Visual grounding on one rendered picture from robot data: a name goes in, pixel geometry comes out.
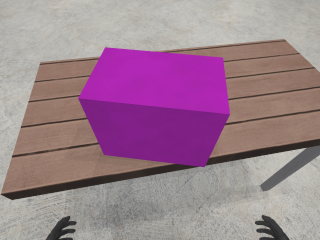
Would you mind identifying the table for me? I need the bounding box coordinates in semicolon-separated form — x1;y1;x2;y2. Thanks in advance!
1;39;320;200

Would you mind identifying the carton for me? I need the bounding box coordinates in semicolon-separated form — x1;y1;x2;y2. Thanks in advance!
78;47;230;167

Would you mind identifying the left robot hand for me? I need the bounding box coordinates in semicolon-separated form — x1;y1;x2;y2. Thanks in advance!
46;216;77;240

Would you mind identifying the right robot hand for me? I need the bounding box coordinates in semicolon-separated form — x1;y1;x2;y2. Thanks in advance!
255;215;290;240

